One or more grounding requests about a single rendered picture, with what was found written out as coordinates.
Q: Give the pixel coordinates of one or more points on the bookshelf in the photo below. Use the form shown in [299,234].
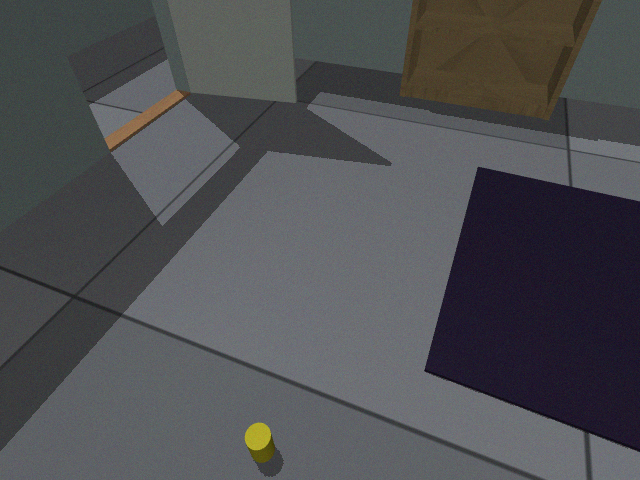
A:
[511,56]

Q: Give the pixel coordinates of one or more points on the can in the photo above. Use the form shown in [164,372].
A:
[260,443]

